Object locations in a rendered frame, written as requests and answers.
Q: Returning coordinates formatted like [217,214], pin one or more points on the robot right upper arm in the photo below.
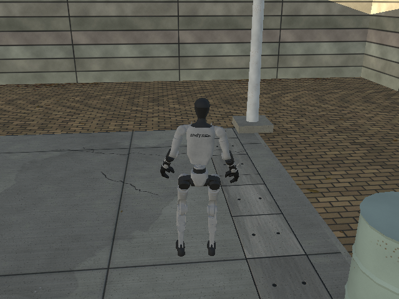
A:
[220,132]

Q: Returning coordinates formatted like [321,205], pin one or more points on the left robot hand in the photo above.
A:
[169,169]

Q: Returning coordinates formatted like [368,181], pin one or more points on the left robot forearm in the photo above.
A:
[168,160]

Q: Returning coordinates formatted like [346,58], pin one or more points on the robot right foot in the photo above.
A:
[211,250]

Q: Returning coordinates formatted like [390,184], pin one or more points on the right robot forearm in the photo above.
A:
[231,164]

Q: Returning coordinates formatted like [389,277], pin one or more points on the right robot hand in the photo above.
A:
[236,175]

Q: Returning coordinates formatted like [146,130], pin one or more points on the robot left upper arm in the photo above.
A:
[181,130]

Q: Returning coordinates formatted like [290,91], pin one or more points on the robot right thigh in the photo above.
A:
[214,183]

